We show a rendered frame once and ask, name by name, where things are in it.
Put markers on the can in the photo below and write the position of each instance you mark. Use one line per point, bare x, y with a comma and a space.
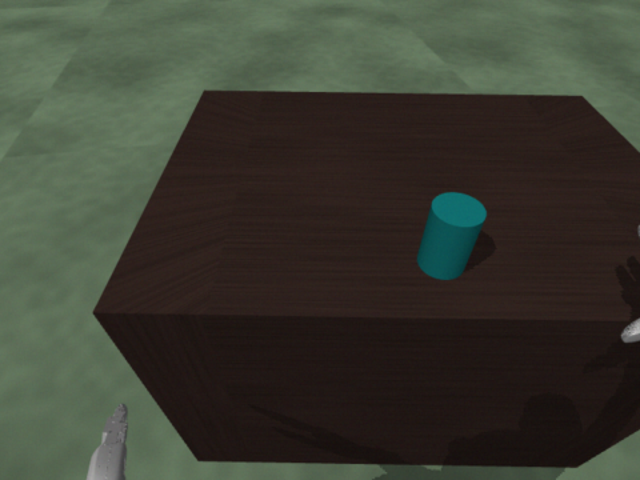
452, 228

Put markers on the left robot hand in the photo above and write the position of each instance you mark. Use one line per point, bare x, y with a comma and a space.
109, 459

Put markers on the right robot hand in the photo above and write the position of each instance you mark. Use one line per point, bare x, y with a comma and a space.
632, 332

